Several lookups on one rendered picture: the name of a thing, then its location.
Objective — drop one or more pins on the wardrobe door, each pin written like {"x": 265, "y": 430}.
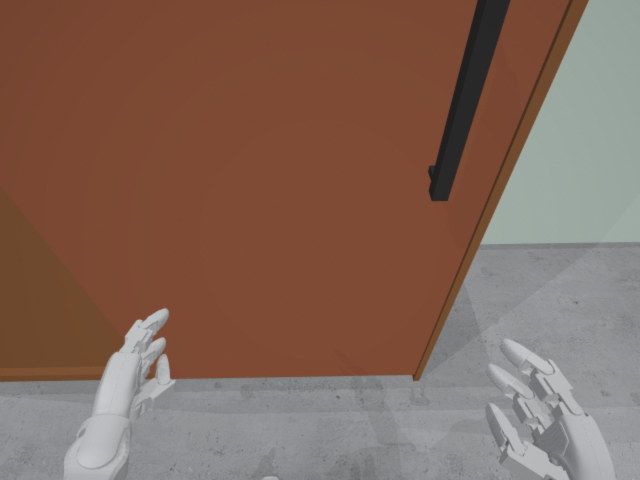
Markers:
{"x": 259, "y": 167}
{"x": 47, "y": 319}

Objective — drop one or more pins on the handle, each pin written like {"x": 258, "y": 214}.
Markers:
{"x": 484, "y": 33}

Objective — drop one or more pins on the right robot hand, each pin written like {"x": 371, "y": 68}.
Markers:
{"x": 573, "y": 439}

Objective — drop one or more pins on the left robot forearm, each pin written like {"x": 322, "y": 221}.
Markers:
{"x": 101, "y": 451}

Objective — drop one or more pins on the left robot hand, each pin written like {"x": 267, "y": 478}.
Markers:
{"x": 129, "y": 367}

